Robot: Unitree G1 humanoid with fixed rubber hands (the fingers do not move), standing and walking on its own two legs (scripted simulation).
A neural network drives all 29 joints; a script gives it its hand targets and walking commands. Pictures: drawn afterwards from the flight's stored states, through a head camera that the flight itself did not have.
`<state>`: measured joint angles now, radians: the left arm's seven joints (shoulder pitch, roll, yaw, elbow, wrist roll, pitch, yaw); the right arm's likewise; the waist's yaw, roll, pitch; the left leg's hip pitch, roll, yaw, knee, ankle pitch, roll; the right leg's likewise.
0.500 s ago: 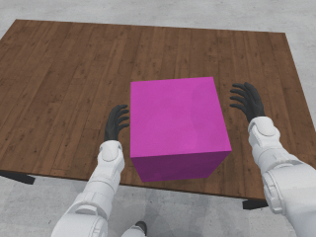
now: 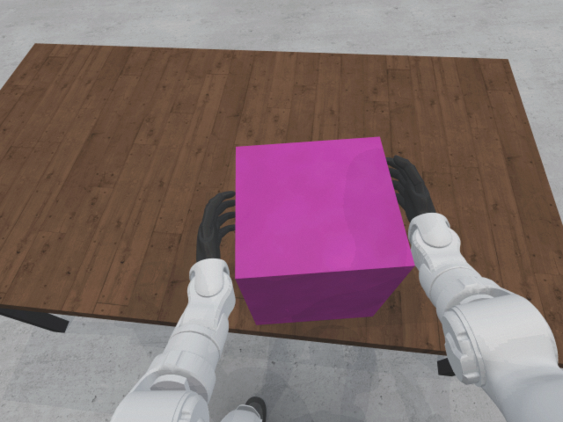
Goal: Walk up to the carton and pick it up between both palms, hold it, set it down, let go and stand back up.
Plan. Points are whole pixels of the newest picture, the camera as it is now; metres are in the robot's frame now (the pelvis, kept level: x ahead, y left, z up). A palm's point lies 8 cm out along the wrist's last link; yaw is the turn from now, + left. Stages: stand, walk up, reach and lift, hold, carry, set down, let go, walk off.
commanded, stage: reach and lift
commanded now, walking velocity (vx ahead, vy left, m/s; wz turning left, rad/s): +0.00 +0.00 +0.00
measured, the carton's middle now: (311, 240) +0.39 +0.03 -0.06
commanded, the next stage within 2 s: none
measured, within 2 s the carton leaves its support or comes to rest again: leaves its support in 1.40 s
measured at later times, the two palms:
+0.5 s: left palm (219, 249) +0.34 +0.16 -0.01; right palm (422, 207) +0.44 -0.13 +0.01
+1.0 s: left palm (220, 250) +0.34 +0.16 -0.01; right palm (422, 209) +0.43 -0.13 +0.01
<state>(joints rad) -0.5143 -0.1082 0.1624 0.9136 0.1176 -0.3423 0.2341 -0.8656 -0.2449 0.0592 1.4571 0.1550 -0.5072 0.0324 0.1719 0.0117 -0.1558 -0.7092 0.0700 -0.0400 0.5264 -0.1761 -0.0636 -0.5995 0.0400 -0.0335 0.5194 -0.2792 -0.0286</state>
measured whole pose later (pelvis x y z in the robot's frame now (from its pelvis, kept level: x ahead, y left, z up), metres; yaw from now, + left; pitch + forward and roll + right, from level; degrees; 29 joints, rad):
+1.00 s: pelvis +0.00 +0.00 +0.00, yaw +0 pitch +21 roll -1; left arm -0.50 -0.18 0.31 0.91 0.26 -0.41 0.24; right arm -0.87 -0.20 -0.25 1.46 -0.18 -0.55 -0.03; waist 0.14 0.01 -0.15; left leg -0.71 0.07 -0.04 0.53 -0.18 -0.06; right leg -0.60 0.04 -0.03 0.52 -0.28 -0.03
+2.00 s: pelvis -0.03 +0.00 +0.00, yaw +0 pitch +18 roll -1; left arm -0.49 -0.14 0.32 0.91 0.12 -0.40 0.19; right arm -0.87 -0.13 -0.23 1.32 -0.18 -0.42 -0.06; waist 0.09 0.01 -0.18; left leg -0.69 0.07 -0.04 0.49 -0.12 -0.06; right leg -0.60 0.04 -0.03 0.52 -0.24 -0.03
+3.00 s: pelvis -0.04 +0.00 +0.01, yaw +1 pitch +2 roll +0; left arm -0.59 -0.01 0.31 0.65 0.18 0.19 0.02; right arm -0.85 -0.04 -0.16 0.96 0.00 0.12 -0.21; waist 0.02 -0.02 -0.12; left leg -0.32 0.05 -0.04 0.38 -0.09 -0.05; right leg -0.25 0.02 -0.04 0.46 -0.24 -0.01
